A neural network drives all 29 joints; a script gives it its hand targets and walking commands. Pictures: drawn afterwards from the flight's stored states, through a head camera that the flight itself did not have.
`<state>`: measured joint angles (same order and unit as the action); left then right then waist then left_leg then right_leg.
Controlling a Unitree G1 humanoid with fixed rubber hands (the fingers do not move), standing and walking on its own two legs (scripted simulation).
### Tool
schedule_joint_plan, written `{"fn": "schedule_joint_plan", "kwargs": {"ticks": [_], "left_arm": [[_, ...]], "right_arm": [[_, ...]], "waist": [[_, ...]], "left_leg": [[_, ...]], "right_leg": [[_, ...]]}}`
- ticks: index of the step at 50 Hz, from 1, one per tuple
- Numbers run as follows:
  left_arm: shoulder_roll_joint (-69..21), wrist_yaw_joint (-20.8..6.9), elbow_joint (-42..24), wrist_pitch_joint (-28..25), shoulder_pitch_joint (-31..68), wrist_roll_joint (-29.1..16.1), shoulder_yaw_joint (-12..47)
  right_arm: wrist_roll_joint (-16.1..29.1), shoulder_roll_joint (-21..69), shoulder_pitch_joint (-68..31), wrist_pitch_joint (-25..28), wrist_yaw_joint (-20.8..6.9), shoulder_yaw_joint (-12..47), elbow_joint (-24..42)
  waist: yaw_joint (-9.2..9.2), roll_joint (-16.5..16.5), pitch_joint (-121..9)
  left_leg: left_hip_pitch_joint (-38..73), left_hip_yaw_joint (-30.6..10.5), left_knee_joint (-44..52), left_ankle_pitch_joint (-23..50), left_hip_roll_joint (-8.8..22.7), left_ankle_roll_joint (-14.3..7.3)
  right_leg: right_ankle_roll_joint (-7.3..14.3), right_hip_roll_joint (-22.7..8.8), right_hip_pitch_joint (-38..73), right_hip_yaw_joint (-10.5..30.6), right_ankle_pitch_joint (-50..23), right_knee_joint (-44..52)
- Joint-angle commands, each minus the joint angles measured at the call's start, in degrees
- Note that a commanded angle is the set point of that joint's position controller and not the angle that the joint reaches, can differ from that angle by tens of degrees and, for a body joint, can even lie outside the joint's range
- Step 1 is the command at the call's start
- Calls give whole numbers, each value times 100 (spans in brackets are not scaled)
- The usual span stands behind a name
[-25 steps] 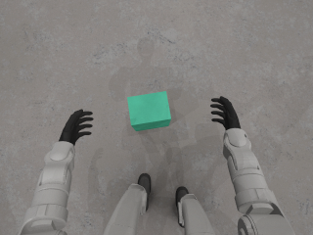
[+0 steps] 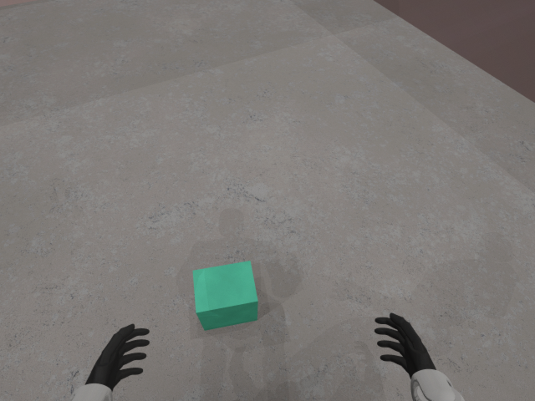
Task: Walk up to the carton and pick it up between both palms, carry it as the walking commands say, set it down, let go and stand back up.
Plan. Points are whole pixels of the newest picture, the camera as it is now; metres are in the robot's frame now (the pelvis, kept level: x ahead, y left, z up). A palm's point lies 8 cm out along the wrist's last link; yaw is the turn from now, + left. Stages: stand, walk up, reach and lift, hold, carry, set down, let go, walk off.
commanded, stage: let go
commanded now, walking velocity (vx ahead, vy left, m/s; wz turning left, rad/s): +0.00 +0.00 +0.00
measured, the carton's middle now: (226, 296) +0.48 +0.12 -0.66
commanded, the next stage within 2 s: stand in 0.46 s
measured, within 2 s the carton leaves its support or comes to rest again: neither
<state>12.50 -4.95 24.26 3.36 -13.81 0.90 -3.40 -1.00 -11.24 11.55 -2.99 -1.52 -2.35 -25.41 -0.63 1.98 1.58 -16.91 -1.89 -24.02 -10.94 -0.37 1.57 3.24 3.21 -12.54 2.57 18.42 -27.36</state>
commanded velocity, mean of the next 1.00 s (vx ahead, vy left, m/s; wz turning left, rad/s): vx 0.00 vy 0.00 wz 0.00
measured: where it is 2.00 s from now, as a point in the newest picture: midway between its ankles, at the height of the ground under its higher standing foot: outside the picture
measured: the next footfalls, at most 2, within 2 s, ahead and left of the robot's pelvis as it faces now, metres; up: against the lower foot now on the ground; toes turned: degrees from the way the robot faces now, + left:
none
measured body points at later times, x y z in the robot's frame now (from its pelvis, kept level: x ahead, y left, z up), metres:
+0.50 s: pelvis +0.01 +0.05 +0.00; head +0.01 +0.06 +0.45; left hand +0.17 +0.29 -0.09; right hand +0.18 -0.20 -0.08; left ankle +0.01 +0.14 -0.74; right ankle -0.05 -0.08 -0.74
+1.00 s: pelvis +0.02 +0.05 +0.00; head +0.01 +0.07 +0.45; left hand +0.15 +0.34 -0.11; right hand +0.12 -0.25 -0.09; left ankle +0.01 +0.14 -0.74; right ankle -0.05 -0.08 -0.74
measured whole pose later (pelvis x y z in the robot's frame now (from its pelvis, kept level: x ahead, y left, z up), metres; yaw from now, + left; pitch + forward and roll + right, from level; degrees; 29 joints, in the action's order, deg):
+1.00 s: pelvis +0.02 +0.05 +0.00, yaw -3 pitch -1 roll +0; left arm 20.3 1.2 41.8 0.2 -15.3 2.0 -1.9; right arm -2.0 -18.2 11.3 0.3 1.0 -2.4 -46.6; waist 0.5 2.2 -1.7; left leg -11.9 2.3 -28.4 -16.0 -2.1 -2.5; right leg -0.8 1.1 -6.3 6.6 20.1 -26.9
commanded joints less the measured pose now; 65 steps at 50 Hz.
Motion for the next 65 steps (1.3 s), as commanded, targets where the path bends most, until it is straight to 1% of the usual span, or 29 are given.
{"fn": "schedule_joint_plan", "kwargs": {"ticks": [1, 3, 4, 7, 9, 11, 13, 15, 16, 18, 19, 22, 23, 24, 25, 26, 27, 28, 30, 32, 35, 38, 40, 42, 46, 50, 54, 58, 65], "left_arm": [[728, 7, -593, 13, 140, 78, -209], [774, 12, -535, 110, 129, 114, -199], [772, 15, -574, 148, 203, 116, -191], [776, 36, -584, 269, 307, 126, -161], [782, 87, -646, 378, 407, 134, -214], [756, 191, -763, 556, 439, 97, -288], [748, 277, -773, 668, 371, 77, -289], [745, 345, -732, 738, 297, 53, -187], [731, 379, -711, 787, 254, 31, -119], [691, 429, -719, 860, 279, -26, 12], [667, 455, -715, 898, 300, -57, 76], [556, 519, -799, 992, 293, -103, 173], [1252, 661, -37, 511, 440, 90, -135], [1277, 689, 68, 296, 380, 137, -133], [1277, 677, 136, 163, 396, 150, -141], [1232, 651, 193, 42, 333, 166, -145], [1226, 607, 290, -57, 287, 177, -134], [1164, 562, 374, -136, 284, 183, -123], [1094, 513, 552, -215, 185, 144, -132], [1148, 496, 710, -270, 51, 121, -133], [1301, 513, 889, -336, -28, 128, -150], [1420, 551, 1033, -382, -80, 131, -145], [1488, 581, 1114, -405, -83, 131, -133], [1530, 612, 1190, -411, -103, 128, -122], [1567, 642, 1317, -426, -111, 115, -79], [1607, 667, 1438, -445, -40, 112, -50], [1672, 666, 1564, -458, 45, 105, -37], [1690, 664, 1687, -484, 159, 101, -7], [1737, 635, 1939, -525, 275, 91, 21]], "right_arm": [[90, -379, 75, 7, -11, 54, 651], [112, -392, 74, -62, -12, 92, 663], [131, -383, 18, -94, -23, 104, 676], [169, -382, -118, -179, -59, 85, 708], [204, -427, -198, -170, -57, 59, 759], [230, -533, -215, -113, -27, -31, 791], [209, -627, -97, -57, 14, -72, 741], [178, -730, 21, -42, 40, -76, 621], [158, -775, 90, -49, 56, -86, 541], [136, -835, 127, -62, 76, -77, 399], [141, -867, 118, -73, 80, -59, 345], [174, -956, 54, -103, 58, -17, 292], [-172, -1228, 133, 68, 198, -250, -466], [-219, -1416, 46, 154, 237, -289, -544], [-239, -1505, -51, 229, 244, -304, -579], [-242, -1567, -103, 280, 263, -331, -600], [-252, -1584, -214, 322, 271, -329, -651], [-246, -1577, -211, 361, 265, -315, -723], [-236, -1603, -290, 410, 260, -318, -841], [-224, -1611, -356, 451, 259, -331, -926], [-178, -1633, -337, 472, 270, -342, -1071], [-143, -1705, -278, 474, 280, -358, -1238], [-126, -1740, -259, 469, 286, -361, -1353], [-117, -1749, -213, 467, 294, -354, -1464], [-98, -1760, -241, 446, 296, -316, -1665], [-103, -1765, -233, 438, 284, -274, -1850], [-100, -1767, -316, 442, 272, -231, -1997], [-96, -1775, -363, 460, 257, -193, -2121], [-76, -1845, -382, 476, 244, -156, -2370]], "waist": [[101, 380, -253], [100, 362, -24], [88, 228, 44], [29, -37, 181], [-26, -114, 74], [-77, -170, -164], [-84, -43, -362], [-44, 96, -465], [-9, 189, -519], [29, 230, -524], [49, 240, -506], [71, 72, -465], [-32, 385, -514], [-7, 58, -566], [45, -225, -483], [43, -310, -433], [19, -356, -336], [65, -526, -265], [25, -759, -185], [-12, -799, -200], [0, -618, -320], [44, -457, -461], [79, -291, -524], [117, -225, -574], [110, -69, -612], [114, -43, -501], [102, -61, -385], [128, -58, -230], [161, -146, -224]], "left_leg": [[1898, 281, -256, 781, -374, -186], [1916, 284, -280, 657, -383, -197], [1973, 281, -305, 607, -377, -190], [2070, 253, -377, 599, -343, -192], [1992, 251, -439, 623, -337, -190], [1821, 248, -454, 772, -356, -189], [1634, 225, -480, 919, -400, -172], [1512, 197, -489, 1052, -451, -158], [1500, 169, -478, 1147, -456, -145], [1561, 108, -479, 1293, -447, -123], [1631, 75, -483, 1362, -421, -115], [1830, -49, -469, 1618, -330, -97], [1291, -346, -353, 1536, 430, -181], [1197, -511, -238, 880, 486, -287], [1023, -627, -85, 308, 508, -329], [732, -678, 68, -154, 550, -345], [576, -701, 216, -620, 527, -343], [566, -831, 388, -981, 554, -377], [562, -1069, 581, -980, 723, -446], [670, -1202, 634, -648, 834, -461], [873, -1066, 481, 136, 803, -384], [1132, -774, 198, 1065, 673, -289], [1240, -550, -11, 1551, 564, -262], [1349, -441, -125, 1809, 514, -257], [1359, -351, -208, 1823, 498, -305], [1268, -311, -188, 1661, 481, -324], [1172, -325, -104, 1329, 493, -333], [1096, -368, 8, 970, 513, -333], [1084, -401, 169, 648, 559, -329]], "right_leg": [[-400, -658, -523, 455, -1961, 1035], [-403, -711, -498, 488, -2032, 1066], [-401, -714, -499, 479, -1926, 1065], [-400, -687, -475, 409, -1671, 1021], [-445, -658, -346, 344, -1799, 909], [-533, -562, -110, 236, -2212, 670], [-555, -525, 104, 191, -2635, 492], [-537, -487, 230, 179, -2966, 382], [-516, -444, 235, 151, -3051, 338], [-477, -364, 124, 124, -3044, 295], [-455, -326, 17, 90, -2937, 270], [-400, -234, -284, -55, -2252, 238], [-506, -348, -241, 120, -946, 48], [-441, -346, -177, 214, -351, 193], [-373, -377, -184, 252, -107, 264], [-367, -394, -20, 295, -62, 211], [-365, -385, -77, 328, -14, 151], [-362, -374, -177, 334, 35, 117], [-391, -333, -279, 309, 30, -86], [-401, -311, -308, 296, -49, -133], [-397, -333, -220, 363, -312, -18], [-377, -394, -110, 479, -777, 133], [-360, -461, -28, 556, -1212, 205], [-350, -509, -17, 603, -1509, 222], [-330, -587, 62, 668, -1780, 279], [-312, -651, 82, 738, -1875, 347], [-301, -671, 65, 780, -1723, 468], [-281, -681, 25, 852, -1526, 607], [-243, -697, 114, 918, -1333, 766]]}}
